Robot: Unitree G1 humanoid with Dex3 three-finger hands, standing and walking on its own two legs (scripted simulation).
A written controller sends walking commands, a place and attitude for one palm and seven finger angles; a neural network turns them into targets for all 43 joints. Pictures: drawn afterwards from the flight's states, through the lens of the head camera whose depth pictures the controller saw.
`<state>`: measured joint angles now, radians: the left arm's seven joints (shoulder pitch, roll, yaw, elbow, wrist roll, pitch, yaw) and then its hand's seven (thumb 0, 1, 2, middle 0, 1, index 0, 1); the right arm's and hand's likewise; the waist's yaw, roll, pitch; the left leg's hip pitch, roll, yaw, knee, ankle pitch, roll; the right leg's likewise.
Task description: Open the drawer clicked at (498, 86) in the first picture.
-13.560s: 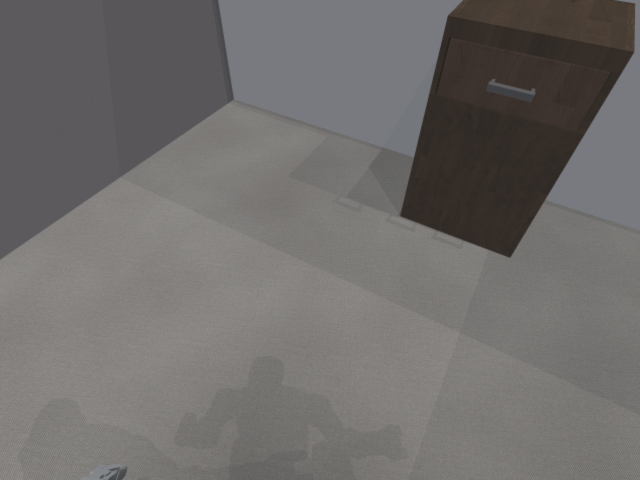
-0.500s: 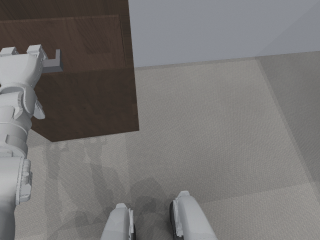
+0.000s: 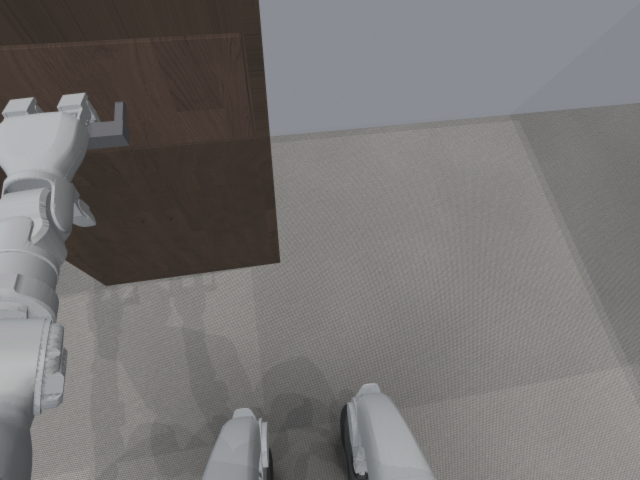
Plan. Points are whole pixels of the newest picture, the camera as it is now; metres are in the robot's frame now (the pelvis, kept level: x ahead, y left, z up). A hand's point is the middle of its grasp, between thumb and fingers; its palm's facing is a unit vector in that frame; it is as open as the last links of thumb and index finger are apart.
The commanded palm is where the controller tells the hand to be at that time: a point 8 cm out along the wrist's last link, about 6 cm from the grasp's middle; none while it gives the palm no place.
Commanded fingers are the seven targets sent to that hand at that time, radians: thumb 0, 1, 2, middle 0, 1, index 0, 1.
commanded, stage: close the thumb around the handle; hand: left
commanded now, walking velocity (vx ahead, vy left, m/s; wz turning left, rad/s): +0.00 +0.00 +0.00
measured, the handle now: (69, 125) +0.55 +0.28 +0.02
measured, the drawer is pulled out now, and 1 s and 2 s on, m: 0.00 0.03 0.16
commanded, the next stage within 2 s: pull the drawer open in 0.48 s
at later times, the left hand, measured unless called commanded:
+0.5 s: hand (69, 169) +0.51 +0.29 +0.00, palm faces -0.06 +0.01 -1.00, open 5.6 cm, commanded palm +0.50 +0.27 +0.04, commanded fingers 0.00 0.90 0.90 -0.40 -1.35 -0.40 -1.35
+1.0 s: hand (67, 191) +0.47 +0.28 +0.00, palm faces -0.05 -0.02 -1.00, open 5.6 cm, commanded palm +0.44 +0.27 +0.04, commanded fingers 0.00 0.90 0.90 -0.40 -1.35 -0.40 -1.35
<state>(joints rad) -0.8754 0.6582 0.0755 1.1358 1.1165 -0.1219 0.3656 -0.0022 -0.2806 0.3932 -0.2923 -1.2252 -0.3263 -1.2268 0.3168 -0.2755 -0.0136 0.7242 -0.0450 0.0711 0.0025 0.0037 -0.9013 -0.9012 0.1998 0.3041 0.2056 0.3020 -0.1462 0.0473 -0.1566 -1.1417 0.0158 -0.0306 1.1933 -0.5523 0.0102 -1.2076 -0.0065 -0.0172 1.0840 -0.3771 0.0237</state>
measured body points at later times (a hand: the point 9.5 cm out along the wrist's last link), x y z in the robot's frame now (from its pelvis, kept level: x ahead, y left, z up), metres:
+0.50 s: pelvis +0.00 +0.00 +0.00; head +0.17 +0.01 +0.42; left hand +0.50 +0.28 +0.05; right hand +0.02 -0.28 -0.13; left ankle -0.01 +0.11 -0.64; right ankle +0.06 -0.14 -0.64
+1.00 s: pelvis +0.02 +0.00 +0.01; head +0.16 +0.00 +0.44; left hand +0.47 +0.28 +0.05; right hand +0.04 -0.27 -0.12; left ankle -0.01 +0.11 -0.64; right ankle +0.06 -0.14 -0.64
